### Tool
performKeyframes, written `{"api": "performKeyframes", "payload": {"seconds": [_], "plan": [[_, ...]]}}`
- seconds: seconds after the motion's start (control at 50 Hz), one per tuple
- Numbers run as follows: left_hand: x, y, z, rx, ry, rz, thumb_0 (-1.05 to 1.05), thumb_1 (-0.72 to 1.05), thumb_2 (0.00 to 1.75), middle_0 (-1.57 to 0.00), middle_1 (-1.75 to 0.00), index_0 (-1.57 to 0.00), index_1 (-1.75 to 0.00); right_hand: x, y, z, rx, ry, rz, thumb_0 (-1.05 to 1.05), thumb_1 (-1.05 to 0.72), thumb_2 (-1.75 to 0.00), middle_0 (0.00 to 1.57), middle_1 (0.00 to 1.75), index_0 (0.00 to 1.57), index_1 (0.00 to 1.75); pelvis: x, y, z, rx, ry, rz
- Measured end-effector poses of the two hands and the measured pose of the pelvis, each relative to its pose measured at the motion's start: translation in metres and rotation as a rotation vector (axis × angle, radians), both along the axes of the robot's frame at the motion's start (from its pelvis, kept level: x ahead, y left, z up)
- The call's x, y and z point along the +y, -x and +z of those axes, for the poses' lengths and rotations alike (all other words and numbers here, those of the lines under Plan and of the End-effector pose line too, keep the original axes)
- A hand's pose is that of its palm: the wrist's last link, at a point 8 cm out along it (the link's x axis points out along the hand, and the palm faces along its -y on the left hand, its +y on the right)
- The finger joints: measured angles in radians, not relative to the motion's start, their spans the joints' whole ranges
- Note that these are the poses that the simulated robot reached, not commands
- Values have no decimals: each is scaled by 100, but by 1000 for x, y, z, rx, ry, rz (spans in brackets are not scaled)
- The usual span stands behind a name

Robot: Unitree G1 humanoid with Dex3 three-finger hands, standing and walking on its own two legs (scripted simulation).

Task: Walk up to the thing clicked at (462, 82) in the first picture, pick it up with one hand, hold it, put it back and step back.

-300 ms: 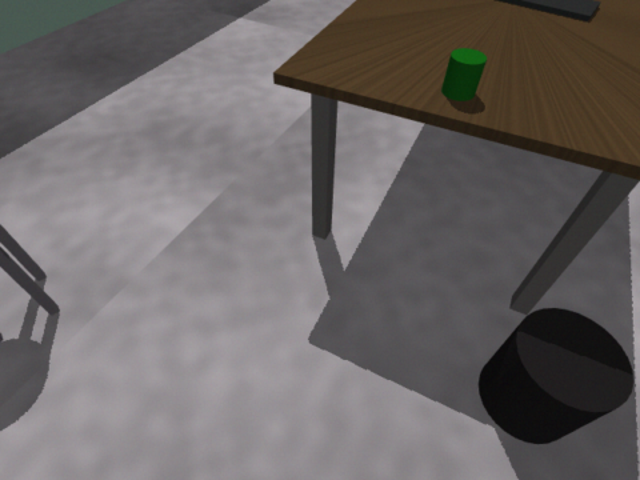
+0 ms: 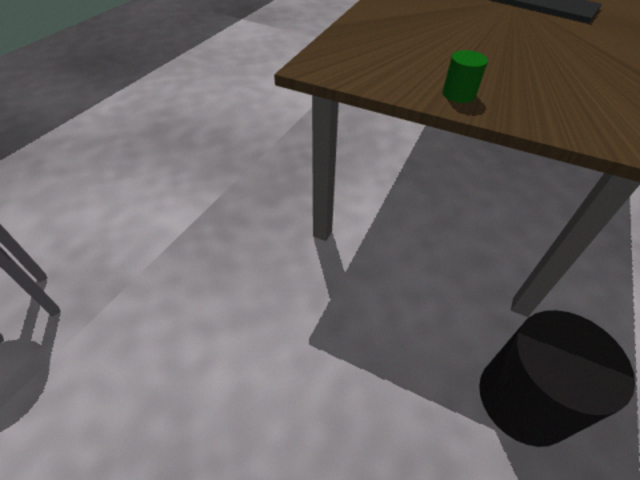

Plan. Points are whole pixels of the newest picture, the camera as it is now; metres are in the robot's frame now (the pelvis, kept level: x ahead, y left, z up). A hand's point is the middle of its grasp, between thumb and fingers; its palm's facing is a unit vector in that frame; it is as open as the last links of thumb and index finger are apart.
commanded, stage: stand
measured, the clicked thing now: (464, 73) +1.02 -0.33 +0.00
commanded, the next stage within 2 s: walk up in 0.82 s
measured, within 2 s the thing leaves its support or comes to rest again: neither
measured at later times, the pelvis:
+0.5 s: pelvis +0.00 +0.00 +0.00, yaw +0 degrees
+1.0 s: pelvis +0.02 +0.02 -0.01, yaw -3 degrees
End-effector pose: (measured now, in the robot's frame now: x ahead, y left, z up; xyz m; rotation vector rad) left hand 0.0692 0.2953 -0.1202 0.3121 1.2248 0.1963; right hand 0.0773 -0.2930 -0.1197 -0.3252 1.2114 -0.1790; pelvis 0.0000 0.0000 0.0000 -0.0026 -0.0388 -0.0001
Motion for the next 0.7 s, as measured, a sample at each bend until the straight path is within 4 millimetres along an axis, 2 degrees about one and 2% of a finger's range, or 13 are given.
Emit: {"api": "performKeyframes", "payload": {"seconds": [0.36, 0.7], "plan": [[0, -1, 0, -6, 3, 2, 0, 91, 90, -21, -30, -21, -29, -1, 2, 1, 3, 5, -2, 1, -91, -90, 20, 30, 21, 30, 0, -1, 1, -4, 1, 2], [2, 7, -1, 20, -1, 11, 0, 91, 90, -21, -30, -21, -29, 0, 6, 0, 28, 3, -1, 1, -91, -90, 20, 30, 21, 30, 0, -2, 1, 1, 2, 6]]}}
